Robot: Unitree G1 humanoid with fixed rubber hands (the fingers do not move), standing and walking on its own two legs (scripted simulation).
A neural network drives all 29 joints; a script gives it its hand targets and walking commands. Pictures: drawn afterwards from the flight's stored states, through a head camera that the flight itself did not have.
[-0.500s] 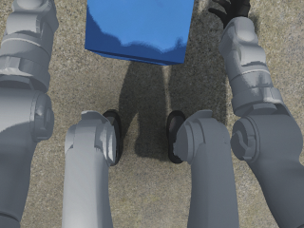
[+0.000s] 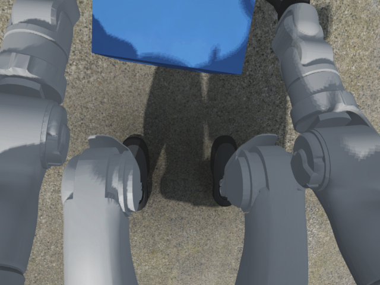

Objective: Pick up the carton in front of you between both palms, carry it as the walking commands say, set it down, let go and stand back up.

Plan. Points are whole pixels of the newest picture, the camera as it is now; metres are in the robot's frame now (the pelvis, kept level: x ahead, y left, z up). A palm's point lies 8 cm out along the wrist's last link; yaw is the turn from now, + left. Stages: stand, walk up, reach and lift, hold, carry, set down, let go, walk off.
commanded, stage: reach and lift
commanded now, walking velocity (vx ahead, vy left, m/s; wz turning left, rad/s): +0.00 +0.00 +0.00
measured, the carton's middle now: (174, 8) +0.53 +0.04 -0.25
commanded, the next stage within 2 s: none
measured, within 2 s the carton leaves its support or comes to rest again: leaves its support in 0.52 s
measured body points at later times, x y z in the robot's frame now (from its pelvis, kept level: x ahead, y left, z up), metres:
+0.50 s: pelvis -0.01 +0.00 -0.01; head +0.36 +0.04 +0.24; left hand +0.57 +0.18 -0.18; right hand +0.55 -0.13 -0.17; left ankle +0.11 +0.12 -0.34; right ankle +0.12 -0.13 -0.34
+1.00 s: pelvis -0.01 -0.01 +0.09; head +0.26 +0.03 +0.45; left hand +0.51 +0.19 +0.02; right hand +0.51 -0.12 +0.02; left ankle +0.11 +0.12 -0.34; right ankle +0.12 -0.13 -0.34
